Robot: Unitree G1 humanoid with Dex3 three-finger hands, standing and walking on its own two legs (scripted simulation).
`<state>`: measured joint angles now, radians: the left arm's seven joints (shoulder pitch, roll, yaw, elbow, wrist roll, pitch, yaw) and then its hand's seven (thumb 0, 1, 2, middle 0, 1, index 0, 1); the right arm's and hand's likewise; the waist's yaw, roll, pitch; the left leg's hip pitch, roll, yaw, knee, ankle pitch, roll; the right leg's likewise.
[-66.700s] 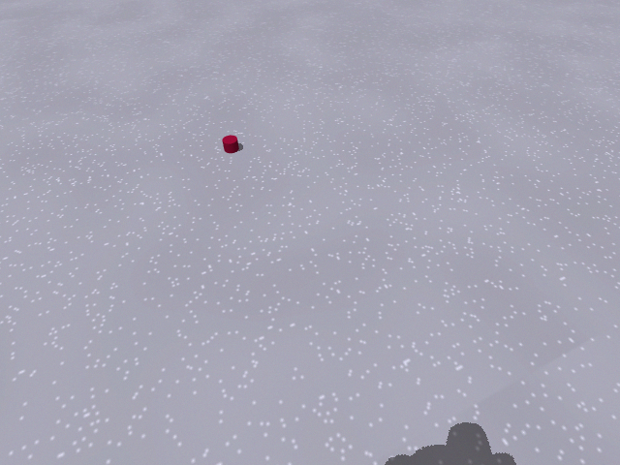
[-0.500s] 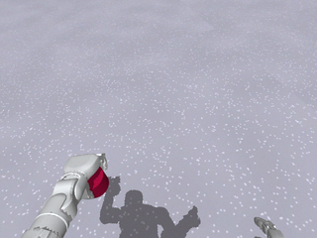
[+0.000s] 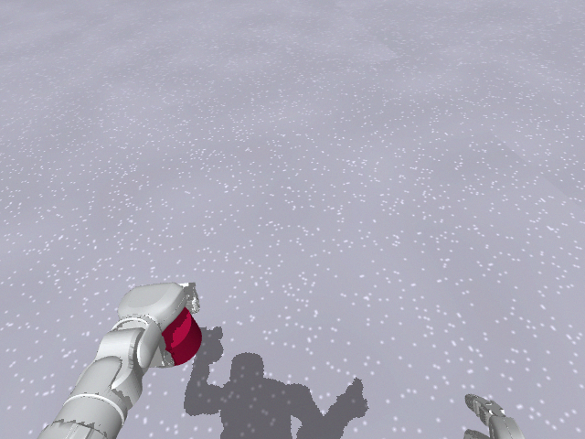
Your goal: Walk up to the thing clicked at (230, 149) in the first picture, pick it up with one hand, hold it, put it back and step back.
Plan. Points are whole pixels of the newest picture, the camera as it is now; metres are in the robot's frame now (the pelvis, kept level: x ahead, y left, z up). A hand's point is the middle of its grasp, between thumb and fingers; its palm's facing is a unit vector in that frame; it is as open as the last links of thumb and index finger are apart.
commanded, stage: hold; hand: left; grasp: from above
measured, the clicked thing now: (172, 334) +0.31 +0.23 -0.07
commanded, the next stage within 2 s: crouch in 0.28 s
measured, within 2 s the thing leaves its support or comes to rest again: neither
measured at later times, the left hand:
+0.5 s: hand (160, 328) +0.30 +0.23 -0.03, palm faces -0.43 -0.05 -0.90, open 10.3 cm
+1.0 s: hand (184, 347) +0.34 +0.25 -0.20, palm faces -0.42 +0.04 -0.91, open 10.3 cm
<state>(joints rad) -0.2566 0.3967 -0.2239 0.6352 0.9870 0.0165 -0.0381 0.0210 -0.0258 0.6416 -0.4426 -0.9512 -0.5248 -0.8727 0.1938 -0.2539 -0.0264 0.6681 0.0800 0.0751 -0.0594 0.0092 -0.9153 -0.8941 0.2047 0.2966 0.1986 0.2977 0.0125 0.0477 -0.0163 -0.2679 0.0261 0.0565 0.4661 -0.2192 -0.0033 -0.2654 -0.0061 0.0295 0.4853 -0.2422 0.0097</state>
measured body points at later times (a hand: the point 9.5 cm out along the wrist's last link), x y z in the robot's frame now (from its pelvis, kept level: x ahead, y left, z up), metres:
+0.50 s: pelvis +0.01 +0.00 +0.00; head +0.01 -0.01 +0.45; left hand +0.32 +0.23 +0.02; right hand +0.14 -0.25 -0.12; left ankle +0.01 +0.12 -0.74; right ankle +0.01 -0.13 -0.74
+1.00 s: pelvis -0.03 +0.01 -0.10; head +0.08 +0.02 +0.33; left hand +0.36 +0.24 -0.15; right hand +0.04 -0.28 -0.22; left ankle +0.01 +0.12 -0.74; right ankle +0.01 -0.13 -0.74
